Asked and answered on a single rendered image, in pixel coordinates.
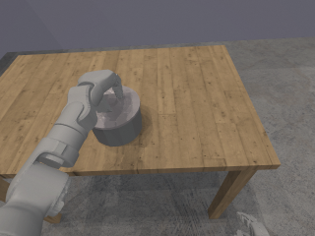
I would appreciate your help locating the lid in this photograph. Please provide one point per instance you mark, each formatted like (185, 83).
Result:
(122, 113)

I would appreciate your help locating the pot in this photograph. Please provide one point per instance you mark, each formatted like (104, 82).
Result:
(120, 136)

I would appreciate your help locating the robot left forearm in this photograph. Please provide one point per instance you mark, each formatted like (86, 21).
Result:
(60, 148)

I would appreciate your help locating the table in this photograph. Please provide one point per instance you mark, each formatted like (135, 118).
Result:
(196, 116)

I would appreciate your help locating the robot left upper arm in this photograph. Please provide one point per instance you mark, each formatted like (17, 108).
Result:
(41, 193)

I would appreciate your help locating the left robot hand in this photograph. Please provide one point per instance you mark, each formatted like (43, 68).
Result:
(106, 79)

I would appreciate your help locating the knob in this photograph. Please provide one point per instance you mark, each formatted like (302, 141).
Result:
(111, 99)

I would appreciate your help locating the right robot hand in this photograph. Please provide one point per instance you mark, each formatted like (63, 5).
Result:
(256, 228)

